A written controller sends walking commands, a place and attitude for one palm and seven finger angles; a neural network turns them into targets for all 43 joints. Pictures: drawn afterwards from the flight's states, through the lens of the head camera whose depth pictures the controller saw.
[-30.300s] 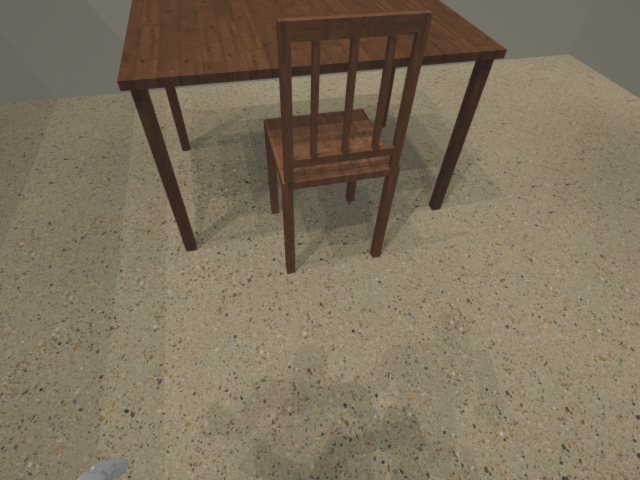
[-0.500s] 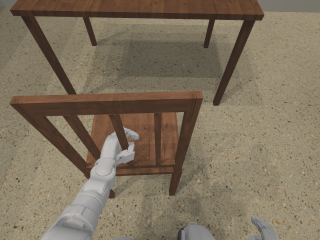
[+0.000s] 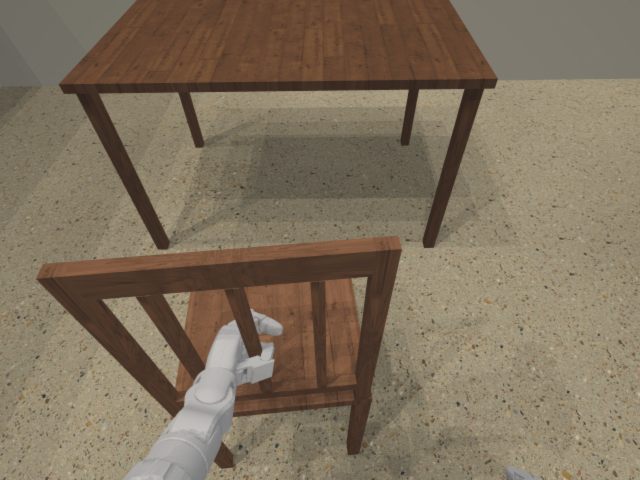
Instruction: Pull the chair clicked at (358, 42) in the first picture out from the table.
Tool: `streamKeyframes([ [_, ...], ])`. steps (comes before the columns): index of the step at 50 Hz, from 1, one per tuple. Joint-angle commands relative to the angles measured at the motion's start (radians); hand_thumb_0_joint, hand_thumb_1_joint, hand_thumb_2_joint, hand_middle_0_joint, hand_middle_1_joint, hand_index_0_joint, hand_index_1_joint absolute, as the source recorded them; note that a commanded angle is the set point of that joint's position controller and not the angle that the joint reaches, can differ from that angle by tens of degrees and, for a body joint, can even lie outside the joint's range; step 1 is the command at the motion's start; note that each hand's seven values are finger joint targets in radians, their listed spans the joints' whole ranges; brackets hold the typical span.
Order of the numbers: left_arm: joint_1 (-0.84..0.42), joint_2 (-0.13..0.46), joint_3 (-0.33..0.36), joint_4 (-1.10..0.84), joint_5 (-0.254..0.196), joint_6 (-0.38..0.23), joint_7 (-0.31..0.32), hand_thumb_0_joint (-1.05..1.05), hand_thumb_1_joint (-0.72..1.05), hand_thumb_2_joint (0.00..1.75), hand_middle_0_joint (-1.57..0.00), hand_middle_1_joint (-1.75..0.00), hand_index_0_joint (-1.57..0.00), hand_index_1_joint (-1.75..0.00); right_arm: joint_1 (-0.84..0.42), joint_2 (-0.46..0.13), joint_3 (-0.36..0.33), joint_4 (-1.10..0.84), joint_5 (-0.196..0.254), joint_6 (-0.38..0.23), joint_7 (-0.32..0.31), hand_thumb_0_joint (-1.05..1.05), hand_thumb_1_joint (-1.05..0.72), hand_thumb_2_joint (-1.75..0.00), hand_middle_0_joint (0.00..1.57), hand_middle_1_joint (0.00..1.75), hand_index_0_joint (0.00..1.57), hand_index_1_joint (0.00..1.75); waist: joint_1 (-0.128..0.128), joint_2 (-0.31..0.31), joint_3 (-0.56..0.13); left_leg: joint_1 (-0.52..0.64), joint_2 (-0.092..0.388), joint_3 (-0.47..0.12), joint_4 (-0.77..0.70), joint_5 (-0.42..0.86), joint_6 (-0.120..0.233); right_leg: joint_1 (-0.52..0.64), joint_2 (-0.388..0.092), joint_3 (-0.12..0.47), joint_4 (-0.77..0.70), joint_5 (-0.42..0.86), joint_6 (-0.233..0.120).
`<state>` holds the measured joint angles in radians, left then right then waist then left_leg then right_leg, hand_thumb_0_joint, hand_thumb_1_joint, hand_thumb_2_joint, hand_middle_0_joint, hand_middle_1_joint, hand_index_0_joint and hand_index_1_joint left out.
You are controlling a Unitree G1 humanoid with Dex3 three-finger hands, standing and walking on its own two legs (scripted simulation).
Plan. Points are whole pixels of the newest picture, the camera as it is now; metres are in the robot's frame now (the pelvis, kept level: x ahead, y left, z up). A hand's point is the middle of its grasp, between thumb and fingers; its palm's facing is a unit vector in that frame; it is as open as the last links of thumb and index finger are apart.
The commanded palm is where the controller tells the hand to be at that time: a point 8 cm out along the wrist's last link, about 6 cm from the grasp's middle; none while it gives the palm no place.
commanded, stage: stop walking, hand still on the chair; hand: left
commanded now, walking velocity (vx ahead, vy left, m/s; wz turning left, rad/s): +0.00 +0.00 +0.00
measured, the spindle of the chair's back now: (253, 346) +0.31 +0.11 -0.06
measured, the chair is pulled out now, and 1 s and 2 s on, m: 0.58 0.58 0.58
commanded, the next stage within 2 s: open the thumb and straighten the fingers in 0.68 s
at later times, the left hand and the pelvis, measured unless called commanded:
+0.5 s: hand (266, 362) +0.29 +0.09 -0.06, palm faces -0.17 -0.97 -0.15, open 5.1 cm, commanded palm +0.28 +0.14 -0.05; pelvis +0.02 +0.01 +0.00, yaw -1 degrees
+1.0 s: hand (260, 354) +0.30 +0.09 -0.06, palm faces -0.16 -0.98 -0.14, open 7.1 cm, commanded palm +0.29 +0.15 -0.04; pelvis +0.02 +0.00 -0.01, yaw +0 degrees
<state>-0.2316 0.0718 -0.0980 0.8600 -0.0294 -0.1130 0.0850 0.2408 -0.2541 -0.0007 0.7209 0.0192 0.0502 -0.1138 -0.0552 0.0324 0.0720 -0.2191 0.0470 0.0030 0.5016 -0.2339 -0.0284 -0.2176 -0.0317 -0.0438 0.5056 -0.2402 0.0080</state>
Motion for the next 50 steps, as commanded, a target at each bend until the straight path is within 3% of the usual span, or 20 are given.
streamKeyframes([
  [1,-0.240,0.084,0.000,-0.181,0.004,-0.070,-0.005,0.00,0.90,0.90,-0.50,-1.45,-0.50,-1.45,-0.085,-0.063,-0.004,-0.125,0.000,-0.054,-0.010,0.00,-0.90,-0.90,0.20,0.30,0.20,0.30,0.043,0.011,-0.162,0.072,0.073,-0.084,-0.113,0.083,0.074,-0.032,-0.080,0.075,-0.137,-0.086,-0.026],
  [5,-0.201,0.071,-0.024,-0.201,0.007,-0.078,-0.009,0.00,0.90,0.90,-0.50,-1.45,-0.50,-1.45,-0.078,-0.068,-0.007,-0.129,0.004,-0.066,-0.008,0.00,-0.90,-0.90,0.20,0.30,0.20,0.30,0.046,-0.005,-0.212,0.096,0.088,-0.086,-0.116,0.232,0.069,0.022,-0.069,0.048,-0.084,0.106,-0.021],
  [11,-0.154,0.067,-0.035,-0.240,0.019,-0.083,-0.009,0.00,0.90,0.90,-0.50,-1.45,-0.50,-1.45,-0.070,-0.075,-0.010,-0.128,-0.007,-0.075,-0.003,0.00,-0.90,-0.90,0.20,0.30,0.20,0.30,0.050,-0.014,-0.272,0.164,0.096,-0.071,-0.101,0.356,0.064,0.036,-0.069,0.048,-0.063,0.216,-0.020],
  [19,-0.134,0.058,-0.049,-0.271,0.020,-0.076,-0.006,0.00,0.90,0.90,-0.50,-1.45,-0.50,-1.45,-0.080,-0.066,-0.008,-0.135,-0.007,-0.062,-0.002,0.00,-0.90,-0.90,0.20,0.30,0.20,0.30,0.043,-0.076,-0.272,0.156,0.083,-0.046,-0.085,0.309,0.054,0.048,-0.088,0.074,-0.077,0.281,-0.030],
  [23,-0.116,0.064,-0.047,-0.294,0.017,-0.073,-0.006,0.00,0.90,0.90,-0.50,-1.45,-0.50,-1.45,-0.088,-0.063,-0.007,-0.143,-0.005,-0.055,-0.003,0.00,-0.90,-0.90,0.20,0.30,0.20,0.30,0.042,-0.070,-0.285,0.161,0.082,-0.044,-0.077,0.323,0.052,0.065,-0.095,0.072,-0.075,0.316,-0.031],
  [30,-0.105,0.069,-0.052,-0.289,0.008,-0.063,-0.006,0.00,0.90,0.90,-0.50,-1.45,-0.50,-1.45,-0.090,-0.061,-0.007,-0.146,0.002,-0.040,-0.011,0.00,-0.90,-0.90,0.20,0.30,0.20,0.30,0.038,-0.044,-0.240,0.135,0.075,-0.042,-0.081,0.267,0.052,0.047,-0.102,0.072,-0.104,0.275,-0.033],
  [33,-0.111,0.073,-0.037,-0.294,0.007,-0.063,-0.003,0.00,0.90,0.90,-0.50,-1.45,-0.50,-1.45,-0.094,-0.059,-0.007,-0.153,0.002,-0.034,-0.011,0.00,-0.90,-0.90,0.20,0.30,0.20,0.30,0.041,-0.075,-0.252,0.134,0.075,-0.044,-0.079,0.240,0.050,0.058,-0.103,0.080,-0.107,0.259,-0.036],
  [35,-0.105,0.077,-0.043,-0.290,0.002,-0.059,-0.004,0.00,0.90,0.90,-0.50,-1.45,-0.50,-1.45,-0.093,-0.060,-0.007,-0.151,0.007,-0.033,-0.014,0.00,-0.90,-0.90,0.20,0.30,0.20,0.30,0.036,-0.054,-0.235,0.127,0.072,-0.042,-0.083,0.230,0.051,0.050,-0.106,0.078,-0.118,0.250,-0.034],
  [38,-0.116,0.076,-0.033,-0.294,0.003,-0.058,-0.001,0.00,0.90,0.90,-0.50,-1.45,-0.50,-1.45,-0.100,-0.059,-0.007,-0.157,0.005,-0.029,-0.014,0.00,-0.90,-0.90,0.20,0.30,0.20,0.30,0.040,-0.075,-0.246,0.129,0.073,-0.040,-0.076,0.219,0.050,0.055,-0.105,0.083,-0.117,0.242,-0.036],
  [39,-0.135,0.112,-0.003,-0.370,0.004,-0.065,0.003,0.00,0.90,0.90,-0.50,-1.45,-0.50,-1.45,-0.105,-0.059,-0.009,-0.167,0.003,-0.031,-0.014,0.00,-0.90,-0.90,0.20,0.30,0.20,0.30,0.043,-0.063,-0.249,0.130,0.073,-0.040,-0.077,0.223,0.051,0.062,-0.107,0.085,-0.118,0.247,-0.036],
  [40,0.011,0.068,-0.062,-0.215,-0.004,-0.007,-0.016,0.00,0.78,0.84,-0.50,-1.45,-0.50,-1.45,-0.064,-0.123,-0.037,-0.131,0.035,-0.036,0.019,0.00,-0.90,-0.90,0.20,0.30,0.20,0.30,-0.029,-0.131,-0.233,0.023,0.007,0.023,-0.065,0.120,0.043,0.012,-0.056,-0.010,-0.065,0.151,-0.023],
  [41,-0.051,0.098,-0.005,-0.271,-0.030,-0.019,-0.029,0.00,0.66,0.78,-0.50,-1.45,-0.50,-1.45,-0.070,-0.119,-0.028,-0.147,0.042,-0.037,0.040,0.00,-0.90,-0.90,0.20,0.30,0.20,0.30,-0.017,-0.224,-0.167,-0.052,0.008,0.021,-0.044,0.044,0.054,-0.039,-0.051,-0.014,-0.053,0.113,-0.014],
  [42,-0.105,0.142,0.020,-0.386,-0.024,-0.041,-0.045,0.00,0.54,0.73,-0.50,-1.45,-0.50,-1.45,-0.085,-0.126,-0.039,-0.169,0.039,-0.049,0.045,0.00,-0.90,-0.90,0.20,0.30,0.20,0.30,-0.014,-0.207,-0.230,-0.067,-0.003,0.029,-0.029,0.032,0.061,-0.030,-0.050,-0.003,-0.040,0.108,-0.015],
  [43,-0.134,0.169,0.039,-0.431,-0.023,-0.057,-0.051,0.00,0.42,0.67,-0.50,-1.45,-0.50,-1.45,-0.095,-0.117,-0.040,-0.181,0.039,-0.069,0.045,0.00,-0.90,-0.90,0.20,0.30,0.20,0.30,-0.017,-0.137,-0.249,-0.062,-0.013,0.038,-0.012,0.016,0.064,-0.046,-0.049,0.009,-0.036,0.091,-0.012],
  [45,-0.096,0.167,0.029,-0.460,-0.020,-0.053,-0.065,0.00,0.17,0.55,-0.50,-1.45,-0.50,-1.45,-0.088,-0.111,-0.037,-0.185,0.037,-0.093,0.054,0.00,-0.90,-0.90,0.20,0.30,0.20,0.30,-0.012,-0.057,-0.248,-0.077,-0.017,0.035,0.009,-0.002,0.061,-0.074,-0.042,0.005,-0.016,0.065,-0.018],
  [46,-0.101,0.134,0.001,-0.481,-0.016,-0.049,-0.071,0.00,0.05,0.49,-0.50,-1.45,-0.50,-1.45,-0.084,-0.107,-0.034,-0.191,0.035,-0.100,0.060,0.00,-0.90,-0.90,0.20,0.30,0.20,0.30,-0.018,-0.028,-0.252,-0.076,-0.020,0.033,0.023,0.002,0.060,-0.102,-0.037,-0.003,0.002,0.063,-0.019],
  [49,-0.016,0.095,-0.022,-0.486,-0.009,-0.006,-0.082,0.00,-0.31,0.32,-0.50,-1.45,-0.50,-1.45,-0.072,-0.109,-0.038,-0.214,0.030,-0.114,0.077,0.00,-0.90,-0.90,0.20,0.30,0.20,0.30,0.000,0.015,-0.292,-0.097,-0.020,0.025,0.061,0.030,0.051,-0.135,-0.027,-0.016,0.055,0.081,-0.022],
  [50,-0.002,0.085,-0.029,-0.485,-0.016,0.018,-0.080,0.00,-0.43,0.26,-0.47,-1.38,-0.47,-1.38,-0.065,-0.111,-0.041,-0.220,0.031,-0.116,0.080,0.00,-0.90,-0.90,0.20,0.30,0.20,0.30,-0.007,-0.013,-0.297,-0.107,-0.020,0.019,0.070,0.026,0.051,-0.135,-0.025,-0.022,0.057,0.084,-0.019],
])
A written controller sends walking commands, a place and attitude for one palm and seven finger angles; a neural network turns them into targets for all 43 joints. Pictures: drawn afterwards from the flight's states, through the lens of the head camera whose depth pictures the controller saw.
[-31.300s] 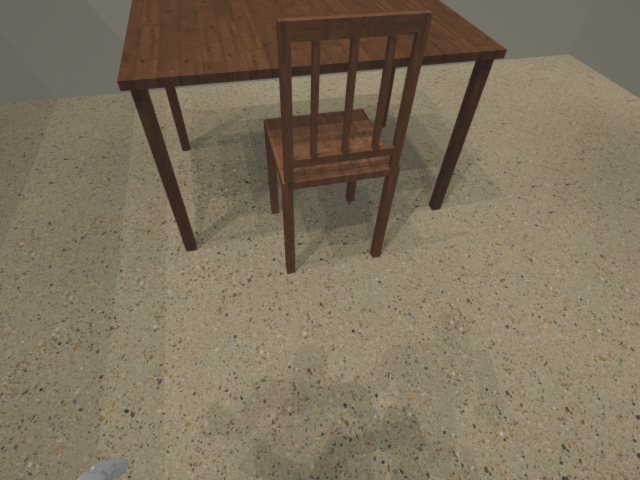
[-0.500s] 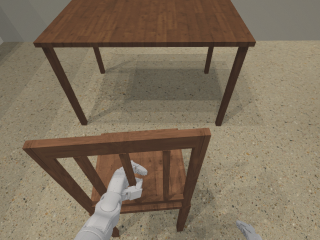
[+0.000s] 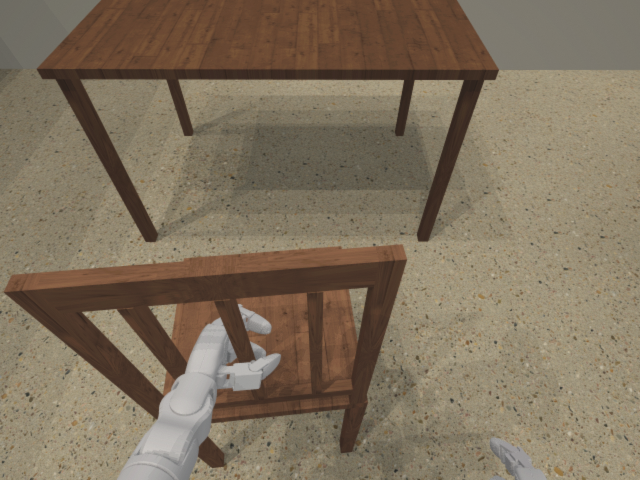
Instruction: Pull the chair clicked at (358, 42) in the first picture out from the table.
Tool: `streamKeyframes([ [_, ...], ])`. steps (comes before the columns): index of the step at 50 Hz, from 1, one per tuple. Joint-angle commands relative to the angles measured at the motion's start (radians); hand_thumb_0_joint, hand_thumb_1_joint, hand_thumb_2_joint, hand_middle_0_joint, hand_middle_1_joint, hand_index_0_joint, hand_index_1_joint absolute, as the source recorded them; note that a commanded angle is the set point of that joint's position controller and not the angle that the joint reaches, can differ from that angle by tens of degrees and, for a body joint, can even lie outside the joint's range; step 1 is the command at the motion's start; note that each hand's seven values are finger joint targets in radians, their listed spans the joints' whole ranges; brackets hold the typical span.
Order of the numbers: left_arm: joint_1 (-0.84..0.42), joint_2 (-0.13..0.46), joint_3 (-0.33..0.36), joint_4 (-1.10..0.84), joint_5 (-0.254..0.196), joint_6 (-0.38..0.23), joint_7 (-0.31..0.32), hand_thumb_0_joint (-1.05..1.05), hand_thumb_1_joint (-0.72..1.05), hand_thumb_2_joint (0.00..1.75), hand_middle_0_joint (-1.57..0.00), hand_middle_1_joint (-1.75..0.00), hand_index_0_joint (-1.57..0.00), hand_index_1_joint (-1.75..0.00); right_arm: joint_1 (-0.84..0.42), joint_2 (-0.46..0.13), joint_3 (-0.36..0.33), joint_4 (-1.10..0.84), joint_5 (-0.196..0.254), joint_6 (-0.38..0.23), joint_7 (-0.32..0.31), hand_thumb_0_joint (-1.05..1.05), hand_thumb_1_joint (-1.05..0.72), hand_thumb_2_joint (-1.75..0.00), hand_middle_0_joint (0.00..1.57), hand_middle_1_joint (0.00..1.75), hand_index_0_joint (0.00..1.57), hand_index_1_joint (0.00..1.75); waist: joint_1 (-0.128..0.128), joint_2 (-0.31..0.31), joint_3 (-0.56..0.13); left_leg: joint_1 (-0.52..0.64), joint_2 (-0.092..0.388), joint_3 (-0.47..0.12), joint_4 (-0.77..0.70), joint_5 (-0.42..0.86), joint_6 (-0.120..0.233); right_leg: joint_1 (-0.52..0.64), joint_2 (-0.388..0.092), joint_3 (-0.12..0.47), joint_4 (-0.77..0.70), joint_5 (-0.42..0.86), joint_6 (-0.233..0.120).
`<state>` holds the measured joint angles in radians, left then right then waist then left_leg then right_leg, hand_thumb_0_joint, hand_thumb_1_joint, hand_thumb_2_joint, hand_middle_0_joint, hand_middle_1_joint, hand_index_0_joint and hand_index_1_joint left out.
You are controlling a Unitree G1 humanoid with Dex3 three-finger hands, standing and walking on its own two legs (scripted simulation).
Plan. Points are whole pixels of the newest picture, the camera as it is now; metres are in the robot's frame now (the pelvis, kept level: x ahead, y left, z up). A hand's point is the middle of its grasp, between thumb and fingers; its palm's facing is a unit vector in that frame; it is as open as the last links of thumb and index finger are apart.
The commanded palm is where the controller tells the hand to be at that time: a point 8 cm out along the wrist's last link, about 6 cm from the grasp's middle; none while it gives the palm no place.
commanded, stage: open the thumb and straighten the fingers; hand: left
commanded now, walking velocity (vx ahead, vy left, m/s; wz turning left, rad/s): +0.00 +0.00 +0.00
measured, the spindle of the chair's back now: (245, 355) +0.29 +0.11 -0.05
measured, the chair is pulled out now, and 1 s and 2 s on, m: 0.58 0.58 0.58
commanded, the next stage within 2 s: draw the fingers out of the gap in 0.52 s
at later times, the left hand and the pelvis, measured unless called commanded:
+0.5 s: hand (241, 362) +0.29 +0.11 -0.05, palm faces -0.13 -0.98 -0.13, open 16.9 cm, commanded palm +0.27 +0.16 -0.03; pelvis +0.02 +0.01 -0.02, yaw +0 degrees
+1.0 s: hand (235, 424) +0.21 +0.11 -0.06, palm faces -0.13 -0.98 -0.12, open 17.5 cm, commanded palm +0.20 +0.16 -0.04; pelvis +0.02 +0.01 -0.03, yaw +1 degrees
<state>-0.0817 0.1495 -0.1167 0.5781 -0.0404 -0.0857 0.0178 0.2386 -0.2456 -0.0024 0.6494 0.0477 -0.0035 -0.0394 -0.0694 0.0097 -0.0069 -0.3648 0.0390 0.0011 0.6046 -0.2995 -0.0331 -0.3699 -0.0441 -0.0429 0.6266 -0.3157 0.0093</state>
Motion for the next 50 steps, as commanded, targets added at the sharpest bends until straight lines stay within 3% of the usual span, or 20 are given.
streamKeyframes([
  [1,-0.230,0.128,0.100,-0.230,-0.007,0.003,-0.001,0.00,-0.55,0.20,-0.45,-1.30,-0.45,-1.30,-0.056,-0.140,-0.042,-0.142,0.003,-0.059,0.000,0.00,-0.90,-0.90,0.20,0.30,0.20,0.30,0.011,-0.014,-0.234,0.020,-0.012,0.019,-0.027,0.079,0.057,0.020,-0.012,-0.012,-0.058,0.158,-0.017],
  [2,-0.214,0.092,0.075,-0.256,-0.006,0.016,-0.003,0.00,-0.55,0.20,-0.43,-1.23,-0.43,-1.23,-0.061,-0.132,-0.044,-0.156,0.000,-0.063,-0.004,0.00,-0.90,-0.90,0.20,0.30,0.20,0.30,0.011,-0.031,-0.262,0.023,-0.016,0.027,-0.020,0.082,0.060,0.027,-0.011,-0.011,-0.048,0.167,-0.012],
  [4,-0.168,0.062,0.065,-0.259,-0.014,0.039,-0.005,0.00,-0.55,0.20,-0.38,-1.09,-0.38,-1.09,-0.060,-0.135,-0.043,-0.170,-0.002,-0.072,-0.009,0.00,-0.90,-0.90,0.20,0.30,0.20,0.30,0.014,-0.088,-0.256,-0.003,-0.015,0.026,-0.005,0.093,0.059,0.016,-0.009,-0.016,-0.029,0.183,-0.009],
  [7,-0.138,0.025,0.033,-0.314,-0.018,0.062,-0.009,0.00,-0.55,0.20,-0.30,-0.87,-0.30,-0.87,-0.053,-0.135,-0.044,-0.184,-0.004,-0.084,-0.013,0.00,-0.90,-0.90,0.20,0.30,0.20,0.30,0.014,-0.068,-0.282,0.006,-0.012,0.020,0.018,0.139,0.057,0.004,-0.009,-0.026,0.004,0.221,-0.011],
  [14,-0.099,0.025,0.014,-0.435,-0.003,0.100,-0.006,0.00,-0.55,0.20,-0.13,-0.36,-0.13,-0.36,-0.040,-0.130,-0.044,-0.201,-0.010,-0.107,-0.026,0.00,-0.90,-0.90,0.20,0.30,0.20,0.30,0.008,-0.048,-0.310,0.015,-0.008,0.012,0.066,0.211,0.056,-0.030,-0.009,-0.033,0.049,0.269,-0.010],
  [15,-0.098,0.113,0.101,-0.356,0.004,0.116,0.001,0.00,-0.55,0.20,-0.10,-0.29,-0.10,-0.29,-0.030,-0.146,-0.045,-0.183,-0.011,-0.099,-0.032,0.00,-0.90,-0.90,0.20,0.30,0.20,0.30,0.006,-0.083,-0.255,-0.023,-0.008,0.009,0.073,0.196,0.055,-0.048,-0.006,-0.033,0.050,0.263,-0.011],
  [17,-0.074,0.077,0.072,-0.394,0.009,0.125,-0.001,0.00,-0.55,0.20,-0.05,-0.14,-0.05,-0.14,-0.032,-0.135,-0.040,-0.199,-0.014,-0.094,-0.029,0.00,-0.90,-0.90,0.20,0.30,0.20,0.30,0.012,-0.068,-0.264,-0.030,-0.013,0.013,0.081,0.197,0.056,-0.051,-0.009,-0.033,0.064,0.272,-0.010],
  [19,-0.050,0.088,0.081,-0.450,0.011,0.130,-0.002,0.00,-0.55,0.20,0.00,0.00,0.00,0.00,-0.035,-0.133,-0.041,-0.215,-0.015,-0.095,-0.029,0.00,-0.90,-0.90,0.20,0.30,0.20,0.30,0.022,-0.057,-0.307,-0.018,-0.012,0.014,0.093,0.234,0.055,-0.031,-0.011,-0.030,0.078,0.307,-0.012],
  [21,0.005,0.086,0.074,-0.522,0.003,0.134,-0.007,0.00,-0.55,0.20,0.00,0.00,0.00,0.00,-0.038,-0.126,-0.042,-0.229,-0.014,-0.102,-0.031,0.00,-0.90,-0.90,0.20,0.30,0.20,0.30,0.029,-0.012,-0.357,0.009,-0.011,0.020,0.107,0.288,0.053,-0.003,-0.016,-0.028,0.087,0.361,-0.016],
  [26,0.056,0.054,0.020,-0.564,-0.003,0.162,-0.024,0.00,-0.55,0.20,0.00,0.00,0.00,0.00,-0.040,-0.129,-0.036,-0.238,-0.012,-0.110,-0.034,0.00,-0.90,-0.90,0.20,0.30,0.20,0.30,-0.001,-0.046,-0.286,-0.026,-0.007,0.008,0.131,0.276,0.054,-0.048,-0.015,-0.039,0.093,0.357,-0.011],
  [29,0.096,0.066,0.027,-0.590,0.008,0.178,-0.018,0.00,-0.55,0.20,0.00,0.00,0.00,0.00,-0.039,-0.130,-0.037,-0.250,-0.014,-0.107,-0.035,0.00,-0.90,-0.90,0.20,0.30,0.20,0.30,0.008,-0.050,-0.291,-0.041,-0.009,0.008,0.138,0.252,0.053,-0.065,-0.015,-0.040,0.102,0.327,-0.009],
  [31,0.090,0.108,0.067,-0.580,0.012,0.187,-0.009,0.00,-0.55,0.20,0.00,0.00,0.00,0.00,-0.038,-0.135,-0.034,-0.249,-0.016,-0.103,-0.040,0.00,-0.90,-0.90,0.20,0.30,0.20,0.30,0.010,-0.056,-0.269,-0.066,-0.014,0.006,0.142,0.222,0.053,-0.072,-0.015,-0.040,0.106,0.303,-0.012],
  [33,0.137,0.104,0.066,-0.611,0.011,0.190,-0.010,0.00,-0.55,0.20,0.00,0.00,0.00,0.00,-0.043,-0.130,-0.034,-0.264,-0.015,-0.101,-0.042,0.00,-0.90,-0.90,0.20,0.30,0.20,0.30,0.017,-0.057,-0.284,-0.069,-0.016,0.008,0.148,0.213,0.054,-0.071,-0.015,-0.038,0.110,0.294,-0.010],
  [35,0.176,0.108,0.060,-0.672,0.009,0.185,-0.011,0.00,-0.55,0.20,0.00,0.00,0.00,0.00,-0.054,-0.130,-0.034,-0.279,-0.015,-0.105,-0.046,0.00,-0.90,-0.90,0.20,0.30,0.20,0.30,0.028,-0.012,-0.314,-0.059,-0.017,0.004,0.150,0.234,0.053,-0.050,-0.018,-0.035,0.117,0.299,-0.018],
  [36,0.181,0.076,0.021,-0.717,0.008,0.181,-0.012,0.00,-0.55,0.20,0.00,0.00,0.00,0.00,-0.053,-0.122,-0.032,-0.285,-0.013,-0.111,-0.045,0.00,-0.90,-0.90,0.20,0.30,0.20,0.30,0.020,0.000,-0.333,-0.036,-0.016,0.005,0.156,0.249,0.054,-0.055,-0.019,-0.036,0.121,0.309,-0.016],
  [39,0.306,0.074,0.014,-0.764,0.007,0.180,-0.009,0.00,-0.55,0.20,0.00,0.00,0.00,0.00,-0.050,-0.118,-0.030,-0.298,-0.015,-0.122,-0.045,0.00,-0.90,-0.90,0.20,0.30,0.20,0.30,0.029,0.008,-0.334,-0.043,-0.013,-0.003,0.163,0.262,0.050,-0.062,-0.019,-0.043,0.132,0.298,-0.017],
  [44,0.404,0.044,-0.040,-0.794,0.024,0.201,-0.005,0.00,-0.55,0.20,0.00,0.00,0.00,0.00,-0.053,-0.119,-0.029,-0.317,-0.015,-0.126,-0.047,0.00,-0.90,-0.90,0.20,0.30,0.20,0.30,0.011,-0.062,-0.249,-0.103,-0.015,-0.012,0.173,0.175,0.053,-0.120,-0.014,-0.049,0.131,0.225,-0.010],
  [50,0.423,0.098,-0.017,-0.897,0.037,0.194,0.015,0.00,-0.55,0.20,0.00,0.00,0.00,0.00,-0.062,-0.118,-0.022,-0.333,-0.019,-0.134,-0.064,0.00,-0.90,-0.90,0.20,0.30,0.20,0.30,0.014,-0.030,-0.219,-0.135,-0.024,-0.023,0.181,0.095,0.056,-0.157,-0.013,-0.043,0.134,0.120,-0.015],
])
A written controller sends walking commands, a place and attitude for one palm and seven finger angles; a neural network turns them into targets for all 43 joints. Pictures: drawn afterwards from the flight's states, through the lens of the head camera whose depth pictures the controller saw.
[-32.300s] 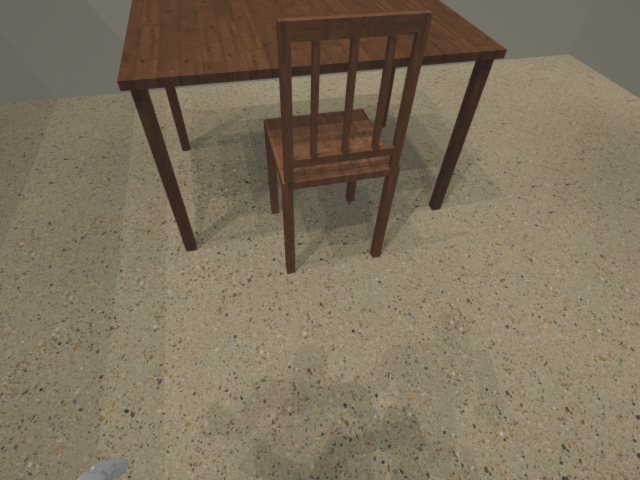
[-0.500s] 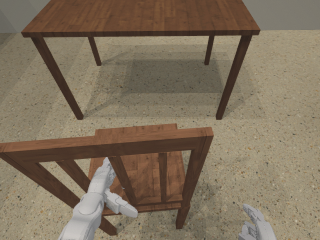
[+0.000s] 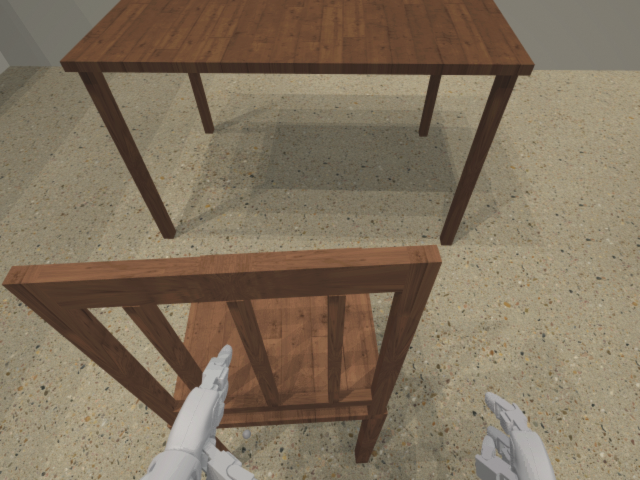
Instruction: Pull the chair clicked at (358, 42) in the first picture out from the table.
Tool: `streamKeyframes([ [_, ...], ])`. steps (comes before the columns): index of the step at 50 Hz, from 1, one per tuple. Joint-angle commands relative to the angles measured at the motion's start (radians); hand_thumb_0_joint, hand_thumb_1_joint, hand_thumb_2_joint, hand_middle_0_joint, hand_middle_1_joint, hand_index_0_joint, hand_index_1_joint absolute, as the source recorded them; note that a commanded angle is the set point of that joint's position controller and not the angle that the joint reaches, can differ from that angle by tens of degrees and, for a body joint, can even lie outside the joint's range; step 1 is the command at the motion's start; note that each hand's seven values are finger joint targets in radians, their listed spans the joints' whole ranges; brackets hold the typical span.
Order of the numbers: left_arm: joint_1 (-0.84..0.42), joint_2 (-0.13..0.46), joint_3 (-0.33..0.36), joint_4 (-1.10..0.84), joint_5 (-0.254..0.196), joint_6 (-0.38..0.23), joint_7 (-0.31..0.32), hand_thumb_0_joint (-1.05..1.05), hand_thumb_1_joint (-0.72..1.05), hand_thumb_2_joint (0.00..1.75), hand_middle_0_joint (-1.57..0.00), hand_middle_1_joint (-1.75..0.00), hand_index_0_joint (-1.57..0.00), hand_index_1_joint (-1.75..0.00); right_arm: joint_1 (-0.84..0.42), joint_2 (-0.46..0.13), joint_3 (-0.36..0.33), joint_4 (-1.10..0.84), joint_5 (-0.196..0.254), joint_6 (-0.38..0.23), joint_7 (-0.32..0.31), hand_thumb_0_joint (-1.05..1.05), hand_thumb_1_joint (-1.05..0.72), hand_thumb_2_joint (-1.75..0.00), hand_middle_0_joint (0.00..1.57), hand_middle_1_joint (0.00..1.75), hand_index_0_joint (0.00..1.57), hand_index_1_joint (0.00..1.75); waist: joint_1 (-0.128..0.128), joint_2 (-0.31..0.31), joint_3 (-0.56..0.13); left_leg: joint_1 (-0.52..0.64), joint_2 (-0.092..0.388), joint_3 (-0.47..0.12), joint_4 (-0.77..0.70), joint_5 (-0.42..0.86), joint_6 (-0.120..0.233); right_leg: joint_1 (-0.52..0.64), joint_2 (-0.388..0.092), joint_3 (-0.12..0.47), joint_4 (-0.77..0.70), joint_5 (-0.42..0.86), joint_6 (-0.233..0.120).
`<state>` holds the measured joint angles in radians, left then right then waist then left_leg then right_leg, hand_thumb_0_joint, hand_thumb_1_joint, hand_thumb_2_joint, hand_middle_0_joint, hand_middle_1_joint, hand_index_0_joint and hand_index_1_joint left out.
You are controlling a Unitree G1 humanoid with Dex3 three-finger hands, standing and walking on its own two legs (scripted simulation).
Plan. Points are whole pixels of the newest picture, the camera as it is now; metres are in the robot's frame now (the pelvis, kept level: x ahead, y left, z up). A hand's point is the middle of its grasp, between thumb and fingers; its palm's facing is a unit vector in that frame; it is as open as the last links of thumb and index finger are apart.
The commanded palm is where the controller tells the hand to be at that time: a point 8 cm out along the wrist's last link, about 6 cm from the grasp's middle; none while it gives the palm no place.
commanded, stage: draw the fingers out of the gap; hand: left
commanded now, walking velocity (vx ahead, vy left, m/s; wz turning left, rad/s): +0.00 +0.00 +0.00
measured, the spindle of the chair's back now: (259, 359) +0.28 +0.09 -0.01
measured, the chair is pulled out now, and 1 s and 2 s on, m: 0.58 0.58 0.58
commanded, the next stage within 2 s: draw the hand back to the body in 0.38 s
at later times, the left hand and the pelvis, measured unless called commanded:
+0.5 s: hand out of the picture +0.13 +0.10 -0.02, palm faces -0.12 -0.99 -0.11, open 17.5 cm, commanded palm +0.11 +0.15 +0.00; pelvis -0.01 +0.00 -0.01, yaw +0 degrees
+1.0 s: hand (168, 457) +0.15 +0.14 +0.08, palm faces +0.03 -0.99 -0.11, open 17.3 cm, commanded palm +0.12 +0.21 +0.09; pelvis -0.02 -0.01 -0.02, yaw +0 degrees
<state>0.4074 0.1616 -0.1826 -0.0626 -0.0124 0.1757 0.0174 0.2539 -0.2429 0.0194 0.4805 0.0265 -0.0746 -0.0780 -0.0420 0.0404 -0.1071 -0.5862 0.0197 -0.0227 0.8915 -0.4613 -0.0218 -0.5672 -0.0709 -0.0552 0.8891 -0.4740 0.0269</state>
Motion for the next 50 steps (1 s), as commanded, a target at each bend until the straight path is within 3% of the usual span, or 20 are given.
streamKeyframes([
  [1,-0.077,0.074,0.029,-0.287,0.014,-0.073,0.018,0.00,-0.55,0.20,0.00,0.00,0.00,0.00,-0.073,-0.117,-0.041,-0.168,0.002,-0.066,-0.027,0.00,-0.90,-0.90,0.20,0.30,0.20,0.30,-0.018,-0.048,-0.134,0.096,-0.007,0.000,-0.104,0.246,0.046,0.031,0.014,-0.030,-0.125,0.260,-0.031],
  [5,0.021,0.072,0.036,-0.300,0.013,-0.075,0.027,0.00,-0.55,0.20,0.00,0.00,0.00,0.00,-0.073,-0.110,-0.042,-0.173,0.003,-0.072,-0.031,0.00,-0.90,-0.90,0.20,0.30,0.20,0.30,-0.006,-0.041,-0.143,0.089,-0.006,-0.006,-0.094,0.250,0.044,0.031,0.016,-0.032,-0.116,0.252,-0.036],
  [6,0.034,0.042,0.001,-0.308,0.012,-0.071,0.023,0.00,-0.55,0.20,0.00,0.00,0.00,0.00,-0.074,-0.107,-0.038,-0.179,0.002,-0.073,-0.029,0.00,-0.90,-0.90,0.20,0.30,0.20,0.30,-0.014,-0.055,-0.142,0.087,-0.008,-0.008,-0.092,0.244,0.044,0.027,0.016,-0.034,-0.114,0.253,-0.033],
  [8,0.084,0.039,-0.005,-0.310,0.014,-0.060,0.016,0.00,-0.55,0.20,0.00,0.00,0.00,0.00,-0.084,-0.106,-0.040,-0.189,0.005,-0.071,-0.028,0.00,-0.90,-0.90,0.20,0.30,0.20,0.30,-0.010,-0.060,-0.133,0.070,-0.009,-0.003,-0.087,0.218,0.043,0.017,0.017,-0.031,-0.114,0.232,-0.030],
  [12,0.146,0.057,0.008,-0.310,0.018,-0.038,0.005,0.00,-0.55,0.20,0.00,0.00,0.00,0.00,-0.094,-0.104,-0.041,-0.201,0.004,-0.064,-0.032,0.00,-0.90,-0.90,0.20,0.30,0.20,0.30,-0.003,-0.090,-0.112,0.030,-0.013,-0.004,-0.082,0.181,0.046,0.014,0.017,-0.026,-0.118,0.192,-0.029],
  [15,0.200,0.076,0.026,-0.364,0.020,-0.040,0.007,0.00,-0.55,0.20,0.00,0.00,0.00,0.00,-0.100,-0.096,-0.045,-0.211,0.005,-0.065,-0.033,0.00,-0.90,-0.90,0.20,0.30,0.20,0.30,0.010,-0.055,-0.126,0.024,-0.014,-0.004,-0.077,0.200,0.046,0.025,0.016,-0.023,-0.109,0.205,-0.036],
  [19,0.256,0.037,-0.027,-0.434,0.030,-0.062,0.013,0.00,-0.55,0.20,0.00,0.00,0.00,0.00,-0.090,-0.086,-0.047,-0.228,0.005,-0.071,-0.032,0.00,-0.90,-0.90,0.20,0.30,0.20,0.30,0.002,-0.039,-0.124,0.030,-0.014,-0.004,-0.060,0.208,0.047,-0.006,0.019,-0.029,-0.091,0.211,-0.034],
  [21,0.283,0.046,-0.019,-0.442,0.031,-0.070,0.015,0.00,-0.55,0.20,0.00,0.00,0.00,0.00,-0.089,-0.086,-0.051,-0.225,0.006,-0.071,-0.035,0.00,-0.90,-0.90,0.20,0.30,0.20,0.30,-0.001,-0.069,-0.111,0.013,-0.013,-0.006,-0.051,0.206,0.049,-0.012,0.022,-0.029,-0.090,0.212,-0.033],
  [25,0.372,0.057,-0.020,-0.465,0.044,-0.086,0.004,0.00,-0.55,0.20,0.00,0.00,0.00,0.00,-0.091,-0.080,-0.062,-0.234,0.007,-0.071,-0.038,0.00,-0.90,-0.90,0.20,0.30,0.20,0.30,0.009,-0.058,-0.116,-0.008,-0.015,-0.003,-0.034,0.213,0.050,-0.020,0.023,-0.025,-0.074,0.218,-0.036],
  [26,0.294,-0.050,0.005,-0.591,-0.089,-0.207,0.012,0.00,-0.55,0.20,0.00,0.00,0.00,0.00,-0.088,-0.067,-0.055,-0.229,0.009,-0.095,-0.036,0.00,-0.90,-0.90,0.20,0.30,0.20,0.30,0.010,-0.104,-0.100,-0.030,-0.024,-0.008,-0.001,0.221,0.039,-0.063,0.036,-0.059,-0.047,0.235,-0.033],
  [27,0.318,-0.011,0.021,-0.547,-0.082,-0.268,0.014,0.00,-0.55,0.20,0.00,0.00,0.00,0.00,-0.085,-0.077,-0.060,-0.202,0.009,-0.110,-0.034,0.00,-0.90,-0.90,0.20,0.30,0.20,0.30,0.017,-0.070,-0.120,-0.024,-0.024,-0.006,0.014,0.210,0.038,-0.077,0.038,-0.052,-0.031,0.215,-0.035],
  [30,0.340,0.046,0.101,-0.594,-0.101,-0.362,0.023,0.00,-0.55,0.20,0.00,0.00,0.00,0.00,-0.068,-0.071,-0.071,-0.182,0.012,-0.121,-0.031,0.00,-0.90,-0.90,0.20,0.30,0.20,0.30,0.034,-0.039,-0.153,-0.027,-0.021,-0.007,0.021,0.231,0.035,-0.067,0.040,-0.047,-0.014,0.211,-0.041],
  [35,0.342,0.014,0.080,-0.560,-0.089,-0.550,-0.009,0.00,-0.55,0.20,0.00,0.00,0.00,0.00,-0.097,-0.056,-0.085,-0.149,0.015,-0.120,0.004,0.00,-0.90,-0.90,0.20,0.30,0.20,0.30,0.040,-0.003,-0.120,-0.091,-0.008,-0.011,0.064,0.226,0.026,-0.146,0.043,-0.040,0.045,0.182,-0.044],
  [38,0.308,0.070,0.119,-0.623,-0.106,-0.640,-0.046,0.00,-0.55,0.20,0.00,0.00,0.00,0.00,-0.107,-0.059,-0.093,-0.152,0.017,-0.118,0.012,0.00,-0.90,-0.90,0.20,0.30,0.20,0.30,0.041,0.009,-0.194,-0.084,-0.006,-0.006,0.086,0.217,0.029,-0.128,0.042,-0.023,0.061,0.180,-0.045],
  [40,0.370,0.117,0.186,-0.607,-0.124,-0.609,-0.064,0.00,-0.55,0.20,0.00,0.00,0.00,0.00,-0.121,-0.056,-0.096,-0.163,0.028,-0.103,0.009,0.00,-0.90,-0.90,0.20,0.30,0.20,0.30,0.059,0.011,-0.212,-0.066,-0.004,0.000,0.060,0.211,0.032,-0.061,0.040,-0.013,0.027,0.181,-0.044],
  [42,0.344,0.126,0.207,-0.649,-0.154,-0.565,-0.078,0.00,-0.55,0.20,0.00,0.00,0.00,0.00,-0.127,-0.056,-0.090,-0.180,0.037,-0.093,0.000,0.00,-0.90,-0.90,0.20,0.30,0.20,0.30,0.048,0.002,-0.215,-0.049,-0.006,0.001,0.039,0.179,0.035,-0.033,0.035,-0.007,-0.005,0.163,-0.036],
  [46,0.327,0.122,0.276,-0.605,-0.206,-0.463,-0.094,0.00,-0.51,0.22,-0.01,-0.01,-0.01,-0.01,-0.143,-0.058,-0.077,-0.171,0.046,-0.083,-0.030,0.00,-0.90,-0.90,0.20,0.30,0.20,0.30,0.037,-0.078,-0.147,-0.038,-0.006,-0.007,-0.006,0.129,0.039,-0.001,0.034,-0.016,-0.077,0.113,-0.024],
  [48,0.303,0.139,0.313,-0.588,-0.231,-0.431,-0.107,0.00,-0.44,0.25,-0.01,-0.02,-0.01,-0.02,-0.143,-0.062,-0.072,-0.162,0.049,-0.090,-0.044,0.00,-0.90,-0.90,0.20,0.30,0.20,0.30,0.033,-0.112,-0.106,-0.035,-0.006,-0.009,-0.018,0.110,0.040,0.008,0.031,-0.002,-0.120,0.083,-0.019],
  [50,0.253,0.191,0.370,-0.610,-0.252,-0.428,-0.114,0.00,-0.37,0.29,-0.02,-0.04,-0.02,-0.04,-0.147,-0.067,-0.068,-0.150,0.050,-0.109,-0.059,0.00,-0.90,-0.90,0.20,0.30,0.20,0.30,0.040,-0.102,-0.095,-0.011,-0.004,-0.014,-0.033,0.114,0.042,0.029,0.030,0.008,-0.152,0.070,-0.022],
])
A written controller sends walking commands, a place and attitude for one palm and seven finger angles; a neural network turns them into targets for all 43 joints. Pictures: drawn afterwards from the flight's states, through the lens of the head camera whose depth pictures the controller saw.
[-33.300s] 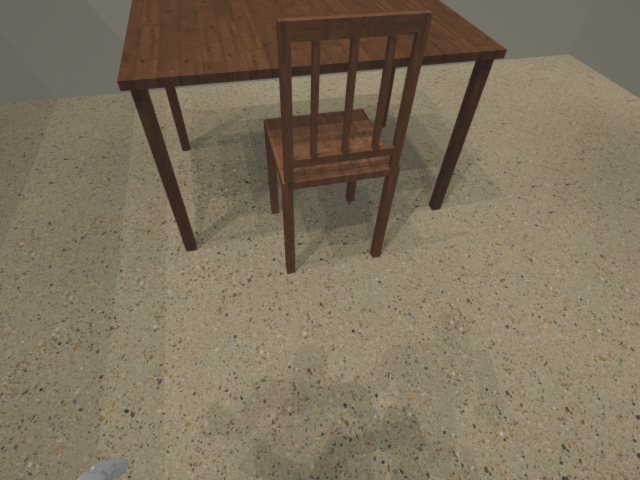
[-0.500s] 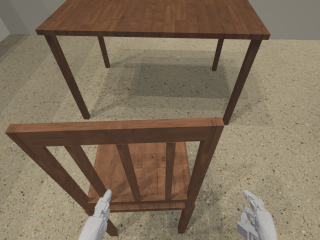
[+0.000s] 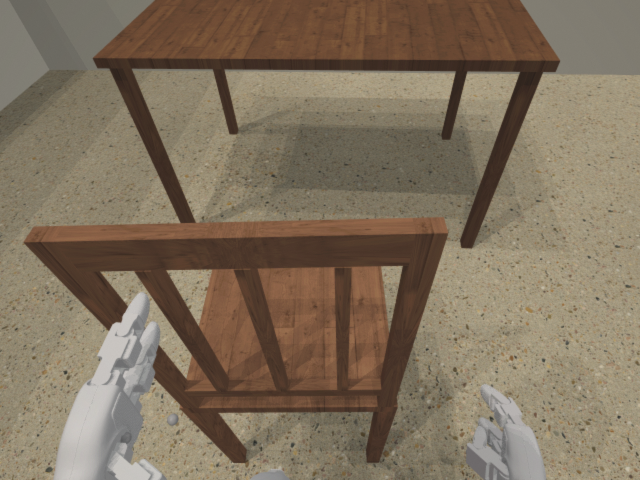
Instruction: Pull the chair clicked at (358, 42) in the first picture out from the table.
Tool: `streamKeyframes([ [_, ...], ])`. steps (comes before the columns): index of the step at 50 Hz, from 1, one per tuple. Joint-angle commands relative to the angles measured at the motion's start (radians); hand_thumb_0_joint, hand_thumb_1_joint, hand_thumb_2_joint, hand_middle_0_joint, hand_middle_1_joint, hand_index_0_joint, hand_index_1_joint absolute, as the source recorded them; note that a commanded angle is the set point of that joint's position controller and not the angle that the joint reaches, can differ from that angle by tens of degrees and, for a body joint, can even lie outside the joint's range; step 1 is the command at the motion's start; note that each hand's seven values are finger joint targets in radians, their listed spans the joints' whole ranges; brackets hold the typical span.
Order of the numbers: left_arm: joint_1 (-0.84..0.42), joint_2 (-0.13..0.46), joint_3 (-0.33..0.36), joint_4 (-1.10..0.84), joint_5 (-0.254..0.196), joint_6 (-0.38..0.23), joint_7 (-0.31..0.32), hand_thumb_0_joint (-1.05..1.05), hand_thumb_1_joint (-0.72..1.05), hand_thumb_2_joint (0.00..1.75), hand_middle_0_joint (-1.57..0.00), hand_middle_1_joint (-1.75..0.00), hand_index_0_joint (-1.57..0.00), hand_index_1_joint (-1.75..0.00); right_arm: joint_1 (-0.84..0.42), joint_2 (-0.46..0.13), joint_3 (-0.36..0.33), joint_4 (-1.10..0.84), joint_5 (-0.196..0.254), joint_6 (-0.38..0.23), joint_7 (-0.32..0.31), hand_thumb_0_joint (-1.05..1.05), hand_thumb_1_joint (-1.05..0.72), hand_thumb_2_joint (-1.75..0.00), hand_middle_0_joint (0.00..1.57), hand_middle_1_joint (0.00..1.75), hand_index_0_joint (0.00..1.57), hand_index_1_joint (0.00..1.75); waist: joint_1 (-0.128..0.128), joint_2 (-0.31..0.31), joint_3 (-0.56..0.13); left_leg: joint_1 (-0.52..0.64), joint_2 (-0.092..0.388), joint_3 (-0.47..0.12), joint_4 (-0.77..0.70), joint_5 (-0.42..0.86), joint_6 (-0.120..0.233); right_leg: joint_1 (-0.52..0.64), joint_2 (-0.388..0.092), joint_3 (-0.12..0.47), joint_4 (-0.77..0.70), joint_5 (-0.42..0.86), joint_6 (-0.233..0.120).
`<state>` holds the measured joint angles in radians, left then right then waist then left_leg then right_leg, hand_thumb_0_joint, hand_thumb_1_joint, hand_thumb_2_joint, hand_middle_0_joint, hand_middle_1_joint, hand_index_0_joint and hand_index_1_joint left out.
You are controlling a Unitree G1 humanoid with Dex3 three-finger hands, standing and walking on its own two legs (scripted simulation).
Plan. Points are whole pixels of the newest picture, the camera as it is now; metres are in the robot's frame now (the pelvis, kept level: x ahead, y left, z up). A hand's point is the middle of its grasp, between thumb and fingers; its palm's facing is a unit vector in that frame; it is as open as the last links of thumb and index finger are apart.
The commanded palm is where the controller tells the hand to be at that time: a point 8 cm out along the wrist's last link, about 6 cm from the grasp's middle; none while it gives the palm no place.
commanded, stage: draw the hand back to the body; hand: left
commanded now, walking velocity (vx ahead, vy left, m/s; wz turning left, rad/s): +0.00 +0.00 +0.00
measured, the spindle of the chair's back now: (267, 338) +0.30 +0.10 +0.01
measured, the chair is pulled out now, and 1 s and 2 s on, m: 0.58 0.58 0.58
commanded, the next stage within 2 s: step back with the hand held close in 1.08 s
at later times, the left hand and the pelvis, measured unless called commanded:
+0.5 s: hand (60, 379) +0.18 +0.24 +0.15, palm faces +0.28 -0.84 -0.46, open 11.0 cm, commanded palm +0.15 +0.29 +0.21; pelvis +0.02 +0.01 +0.06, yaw +0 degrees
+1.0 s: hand (35, 303) +0.23 +0.26 +0.20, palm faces +0.41 -0.81 -0.42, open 7.5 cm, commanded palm +0.18 +0.30 +0.24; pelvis +0.04 +0.00 +0.07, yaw -1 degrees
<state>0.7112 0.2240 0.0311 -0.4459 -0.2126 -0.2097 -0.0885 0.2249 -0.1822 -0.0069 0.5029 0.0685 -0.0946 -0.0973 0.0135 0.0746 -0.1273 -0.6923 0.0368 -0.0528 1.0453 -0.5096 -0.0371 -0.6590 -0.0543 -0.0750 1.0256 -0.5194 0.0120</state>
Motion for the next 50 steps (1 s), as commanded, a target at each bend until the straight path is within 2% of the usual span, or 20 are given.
streamKeyframes([
  [1,-0.017,0.310,0.204,-0.234,0.123,0.039,0.120,0.00,-0.33,0.31,-0.03,-0.05,-0.03,-0.05,-0.087,-0.115,-0.033,-0.171,-0.018,-0.058,-0.056,0.00,-0.90,-0.90,0.20,0.30,0.20,0.30,0.062,-0.062,-0.106,0.159,0.012,0.034,-0.222,0.201,0.054,0.183,-0.022,0.071,-0.331,0.168,-0.039],
  [2,0.009,0.198,0.144,-0.253,0.133,0.086,0.165,0.00,-0.30,0.32,-0.04,-0.05,-0.04,-0.05,-0.079,-0.096,-0.021,-0.185,-0.022,-0.049,-0.058,0.00,-0.90,-0.90,0.20,0.30,0.20,0.30,0.027,-0.060,-0.051,0.195,0.008,0.039,-0.243,0.213,0.053,0.180,-0.029,0.047,-0.356,0.198,-0.035],
  [3,0.000,0.177,0.125,-0.260,0.139,0.109,0.184,0.00,-0.26,0.34,-0.04,-0.06,-0.04,-0.06,-0.077,-0.102,-0.021,-0.182,-0.020,-0.048,-0.058,0.00,-0.90,-0.90,0.20,0.30,0.20,0.30,0.024,-0.075,-0.044,0.218,0.011,0.032,-0.259,0.223,0.051,0.186,-0.030,0.034,-0.359,0.219,-0.032],
  [4,-0.004,0.147,0.105,-0.244,0.148,0.128,0.199,0.00,-0.22,0.36,-0.04,-0.07,-0.04,-0.07,-0.095,-0.100,-0.015,-0.170,-0.023,-0.045,-0.058,0.00,-0.90,-0.90,0.20,0.30,0.20,0.30,0.023,-0.041,0.006,0.233,0.013,0.034,-0.277,0.222,0.050,0.195,-0.029,0.024,-0.373,0.214,-0.033],
  [9,-0.080,0.207,0.159,-0.233,0.169,0.153,0.247,0.00,-0.04,0.44,-0.07,-0.10,-0.07,-0.10,-0.120,-0.117,-0.008,-0.135,-0.031,-0.050,-0.063,0.00,-0.90,-0.90,0.20,0.30,0.20,0.30,0.026,-0.059,0.064,0.334,0.014,0.032,-0.359,0.230,0.054,0.253,-0.026,0.016,-0.469,0.223,-0.030],
  [10,-0.106,0.250,0.198,-0.244,0.170,0.152,0.256,0.00,-0.01,0.46,-0.07,-0.11,-0.07,-0.11,-0.125,-0.122,-0.006,-0.124,-0.030,-0.052,-0.064,0.00,-0.90,-0.90,0.20,0.30,0.20,0.30,0.032,-0.038,0.065,0.343,0.011,0.026,-0.378,0.237,0.051,0.279,-0.023,0.015,-0.485,0.228,-0.036],
  [15,-0.163,0.300,0.274,-0.280,0.172,0.144,0.277,0.00,0.17,0.55,-0.10,-0.15,-0.10,-0.15,-0.132,-0.125,0.003,-0.099,-0.034,-0.077,-0.061,0.00,-0.90,-0.90,0.20,0.30,0.20,0.30,0.040,0.045,0.053,0.436,0.004,0.019,-0.467,0.263,0.044,0.360,-0.016,0.007,-0.520,0.264,-0.042],
  [18,-0.181,0.300,0.295,-0.292,0.165,0.139,0.281,0.00,0.28,0.60,-0.12,-0.17,-0.12,-0.17,-0.139,-0.126,0.004,-0.089,-0.037,-0.090,-0.059,0.00,-0.90,-0.90,0.20,0.30,0.20,0.30,0.038,0.016,0.054,0.483,0.006,0.025,-0.494,0.300,0.045,0.388,-0.013,0.009,-0.538,0.310,-0.038],
  [23,-0.260,0.314,0.332,-0.302,0.162,0.139,0.285,0.00,0.47,0.69,-0.14,-0.21,-0.14,-0.21,-0.148,-0.135,0.008,-0.063,-0.041,-0.111,-0.048,0.00,-0.90,-0.90,0.20,0.30,0.20,0.30,0.038,0.032,0.066,0.536,0.007,0.023,-0.539,0.345,0.041,0.433,-0.010,0.007,-0.566,0.358,-0.036],
  [28,-0.327,0.354,0.392,-0.305,0.162,0.134,0.290,0.00,0.65,0.78,-0.16,-0.25,-0.16,-0.25,-0.155,-0.146,0.005,-0.038,-0.047,-0.126,-0.038,0.00,-0.90,-0.90,0.20,0.30,0.20,0.30,0.046,0.008,0.039,0.582,0.009,0.024,-0.568,0.409,0.044,0.490,-0.011,0.007,-0.578,0.428,-0.034],
  [30,-0.351,0.377,0.421,-0.295,0.162,0.138,0.290,0.00,0.72,0.81,-0.18,-0.26,-0.18,-0.26,-0.167,-0.147,0.006,-0.023,-0.047,-0.132,-0.034,0.00,-0.90,-0.90,0.20,0.30,0.20,0.30,0.048,0.026,0.047,0.583,0.006,0.024,-0.572,0.420,0.042,0.505,-0.008,0.013,-0.592,0.440,-0.037],
  [34,-0.351,0.351,0.444,-0.240,0.162,0.134,0.290,0.00,0.86,0.88,-0.19,-0.29,-0.19,-0.29,-0.161,-0.147,-0.001,-0.007,-0.050,-0.123,-0.021,0.00,-0.90,-0.90,0.20,0.30,0.20,0.30,0.052,0.003,0.054,0.602,0.011,0.027,-0.586,0.484,0.044,0.529,-0.011,0.004,-0.588,0.498,-0.033],
  [35,-0.337,0.335,0.449,-0.170,0.161,0.143,0.284,0.00,0.90,0.90,-0.20,-0.30,-0.20,-0.30,-0.171,-0.145,-0.004,0.004,-0.047,-0.114,-0.017,0.00,-0.90,-0.90,0.20,0.30,0.20,0.30,0.051,-0.006,0.091,0.584,0.009,0.029,-0.589,0.480,0.043,0.528,-0.006,0.006,-0.603,0.499,-0.034],
  [37,-0.267,0.248,0.393,-0.053,0.153,0.150,0.264,0.00,0.90,0.90,-0.20,-0.30,-0.20,-0.30,-0.172,-0.145,-0.014,0.006,-0.047,-0.082,-0.006,0.00,-0.90,-0.90,0.20,0.30,0.20,0.30,0.045,-0.097,0.144,0.563,0.018,0.038,-0.594,0.476,0.047,0.512,-0.006,-0.002,-0.606,0.511,-0.024],
  [40,-0.245,0.227,0.374,0.029,0.149,0.153,0.245,0.00,0.90,0.90,-0.20,-0.30,-0.20,-0.30,-0.180,-0.151,-0.027,0.005,-0.042,-0.036,0.002,0.00,-0.90,-0.90,0.20,0.30,0.20,0.30,0.041,-0.129,0.180,0.534,0.017,0.038,-0.608,0.451,0.053,0.513,-0.007,-0.004,-0.623,0.494,-0.022],
  [42,-0.266,0.265,0.389,-0.058,0.149,0.134,0.240,0.00,0.90,0.90,-0.20,-0.30,-0.20,-0.30,-0.187,-0.157,-0.031,-0.020,-0.044,-0.026,0.007,0.00,-0.90,-0.90,0.20,0.30,0.20,0.30,0.050,-0.108,0.121,0.554,0.017,0.039,-0.613,0.461,0.057,0.535,-0.010,0.004,-0.620,0.500,-0.021],
  [45,-0.323,0.375,0.457,-0.247,0.155,0.101,0.252,0.00,0.90,0.90,-0.20,-0.30,-0.20,-0.30,-0.196,-0.151,-0.025,-0.034,-0.050,-0.048,0.003,0.00,-0.90,-0.90,0.20,0.30,0.20,0.30,0.064,0.018,0.019,0.599,0.010,0.040,-0.613,0.495,0.053,0.589,-0.015,0.017,-0.615,0.532,-0.030],
  [46,-0.326,0.379,0.459,-0.303,0.158,0.092,0.256,0.00,0.90,0.90,-0.20,-0.30,-0.20,-0.30,-0.191,-0.144,-0.020,-0.042,-0.052,-0.061,0.002,0.00,-0.90,-0.90,0.20,0.30,0.20,0.30,0.068,0.065,-0.015,0.618,0.007,0.042,-0.612,0.521,0.053,0.601,-0.015,0.019,-0.611,0.548,-0.033],
  [48,-0.296,0.383,0.462,-0.352,0.163,0.093,0.267,0.00,0.90,0.90,-0.20,-0.30,-0.20,-0.30,-0.181,-0.137,-0.016,-0.039,-0.051,-0.080,-0.001,0.00,-0.90,-0.90,0.20,0.30,0.20,0.30,0.068,0.103,-0.038,0.642,0.009,0.041,-0.604,0.577,0.048,0.606,-0.013,0.015,-0.606,0.579,-0.037],
  [50,-0.289,0.390,0.475,-0.337,0.166,0.108,0.277,0.00,0.90,0.90,-0.20,-0.30,-0.20,-0.30,-0.174,-0.137,-0.016,-0.022,-0.049,-0.088,-0.004,0.00,-0.90,-0.90,0.20,0.30,0.20,0.30,0.061,0.112,-0.008,0.628,0.011,0.039,-0.600,0.597,0.041,0.604,-0.010,0.011,-0.609,0.593,-0.040],
])
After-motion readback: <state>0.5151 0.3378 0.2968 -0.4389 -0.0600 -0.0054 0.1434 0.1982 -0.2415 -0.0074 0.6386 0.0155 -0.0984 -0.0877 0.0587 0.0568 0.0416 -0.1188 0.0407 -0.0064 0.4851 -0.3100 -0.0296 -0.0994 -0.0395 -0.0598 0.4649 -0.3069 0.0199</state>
